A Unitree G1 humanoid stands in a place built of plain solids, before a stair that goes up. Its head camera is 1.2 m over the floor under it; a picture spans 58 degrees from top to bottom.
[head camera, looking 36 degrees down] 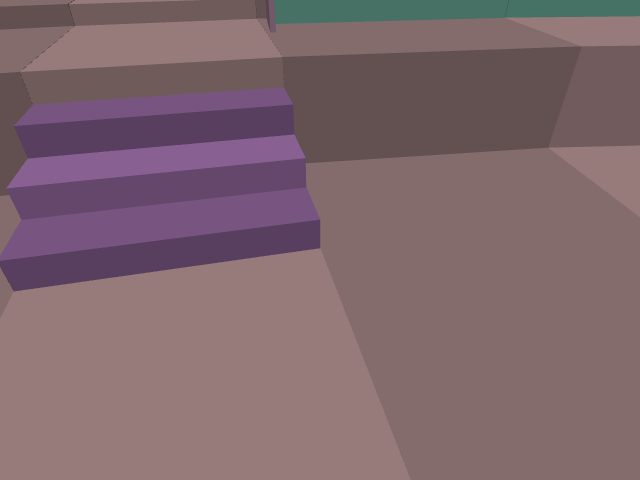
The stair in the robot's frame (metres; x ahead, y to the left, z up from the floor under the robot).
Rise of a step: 0.16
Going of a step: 0.29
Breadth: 1.28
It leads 13 degrees to the left of straight ahead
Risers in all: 4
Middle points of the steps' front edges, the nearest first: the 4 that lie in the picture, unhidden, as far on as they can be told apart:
1.44 0.62 0.16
1.73 0.69 0.32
2.02 0.75 0.47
2.30 0.82 0.63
